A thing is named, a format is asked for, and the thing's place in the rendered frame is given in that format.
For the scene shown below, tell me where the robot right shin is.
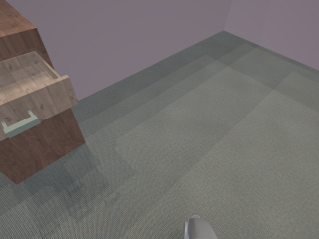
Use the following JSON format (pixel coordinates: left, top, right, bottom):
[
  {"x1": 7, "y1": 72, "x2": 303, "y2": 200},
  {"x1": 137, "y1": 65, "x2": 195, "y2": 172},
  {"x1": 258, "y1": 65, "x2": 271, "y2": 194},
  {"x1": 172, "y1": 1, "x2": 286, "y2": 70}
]
[{"x1": 191, "y1": 215, "x2": 201, "y2": 219}]

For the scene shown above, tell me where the right robot thigh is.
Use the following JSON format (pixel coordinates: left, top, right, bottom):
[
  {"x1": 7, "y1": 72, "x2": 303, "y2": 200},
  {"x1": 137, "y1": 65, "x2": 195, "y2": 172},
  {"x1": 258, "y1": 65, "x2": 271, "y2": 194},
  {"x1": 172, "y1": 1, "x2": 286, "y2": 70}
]
[{"x1": 183, "y1": 218, "x2": 218, "y2": 239}]

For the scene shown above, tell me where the handle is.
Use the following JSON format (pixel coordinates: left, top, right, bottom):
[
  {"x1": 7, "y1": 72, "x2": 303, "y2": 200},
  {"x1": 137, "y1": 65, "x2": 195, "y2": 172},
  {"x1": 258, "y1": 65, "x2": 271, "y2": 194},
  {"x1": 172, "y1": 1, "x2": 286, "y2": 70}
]
[{"x1": 1, "y1": 110, "x2": 40, "y2": 138}]

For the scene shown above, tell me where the cabinet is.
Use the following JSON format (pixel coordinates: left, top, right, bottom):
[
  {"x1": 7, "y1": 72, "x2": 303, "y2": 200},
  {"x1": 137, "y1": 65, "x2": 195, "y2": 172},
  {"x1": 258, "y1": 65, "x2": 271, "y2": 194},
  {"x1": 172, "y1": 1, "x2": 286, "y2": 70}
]
[{"x1": 0, "y1": 0, "x2": 86, "y2": 185}]

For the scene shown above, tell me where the drawer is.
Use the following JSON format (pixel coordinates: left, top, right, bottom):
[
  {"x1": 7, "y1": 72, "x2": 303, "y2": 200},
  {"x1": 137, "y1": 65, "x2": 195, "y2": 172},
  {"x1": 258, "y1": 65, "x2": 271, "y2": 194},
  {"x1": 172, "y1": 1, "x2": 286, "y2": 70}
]
[{"x1": 0, "y1": 51, "x2": 79, "y2": 141}]

